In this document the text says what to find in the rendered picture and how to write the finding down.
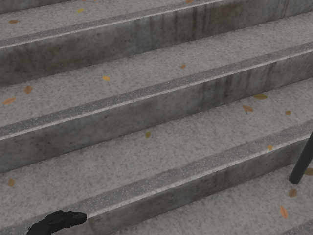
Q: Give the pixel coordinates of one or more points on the left robot hand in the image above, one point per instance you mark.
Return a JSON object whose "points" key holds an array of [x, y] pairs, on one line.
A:
{"points": [[56, 221]]}

